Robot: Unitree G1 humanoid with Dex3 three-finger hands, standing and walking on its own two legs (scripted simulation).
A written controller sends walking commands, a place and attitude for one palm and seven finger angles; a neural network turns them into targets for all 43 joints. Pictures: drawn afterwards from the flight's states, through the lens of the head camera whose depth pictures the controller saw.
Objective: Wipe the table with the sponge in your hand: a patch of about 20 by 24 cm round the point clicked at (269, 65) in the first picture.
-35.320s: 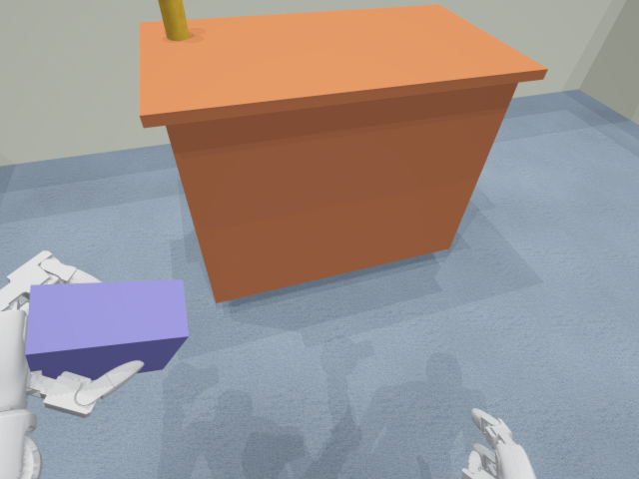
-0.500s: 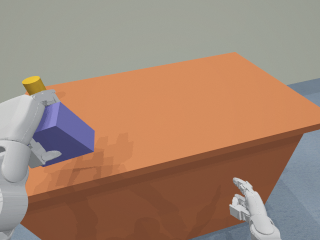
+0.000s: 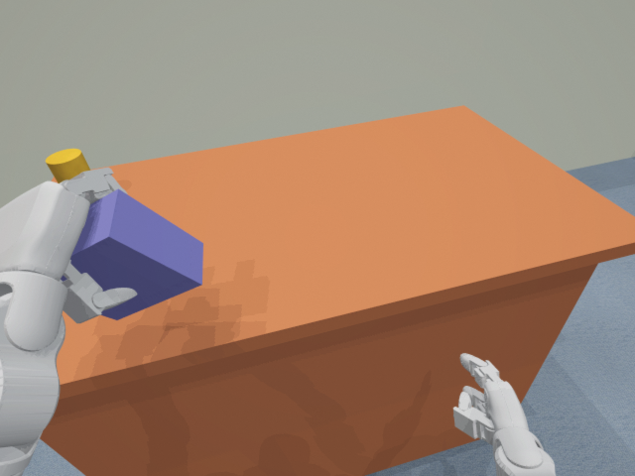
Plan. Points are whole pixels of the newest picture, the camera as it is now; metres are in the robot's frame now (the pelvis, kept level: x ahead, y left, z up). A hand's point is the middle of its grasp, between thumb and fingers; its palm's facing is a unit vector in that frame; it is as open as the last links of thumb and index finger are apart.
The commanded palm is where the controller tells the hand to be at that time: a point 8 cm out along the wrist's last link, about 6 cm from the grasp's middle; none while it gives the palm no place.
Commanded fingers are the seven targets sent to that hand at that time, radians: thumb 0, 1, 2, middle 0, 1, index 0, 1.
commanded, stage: step back with the hand held close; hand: left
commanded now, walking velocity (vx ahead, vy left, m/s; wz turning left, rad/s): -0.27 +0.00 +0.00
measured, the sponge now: (132, 269) +0.23 +0.26 +0.20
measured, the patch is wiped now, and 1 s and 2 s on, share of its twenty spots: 1.00 1.00 1.00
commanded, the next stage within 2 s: stop stepping back and stand still in 1.48 s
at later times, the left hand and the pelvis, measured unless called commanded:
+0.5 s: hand (109, 237) +0.21 +0.24 +0.26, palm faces +0.48 -0.79 -0.38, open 9.9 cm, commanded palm +0.13 +0.29 +0.29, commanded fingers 0.00 0.10 1.30 -1.20 -1.60 -1.20 -1.60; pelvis -0.02 +0.01 -0.01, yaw +0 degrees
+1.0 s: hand (48, 278) +0.14 +0.24 +0.28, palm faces +0.53 -0.79 -0.31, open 9.9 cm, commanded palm +0.08 +0.29 +0.29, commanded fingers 0.00 0.10 1.30 -1.20 -1.60 -1.20 -1.60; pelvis -0.07 +0.01 -0.02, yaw +1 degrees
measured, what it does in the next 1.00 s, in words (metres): lifts its right foot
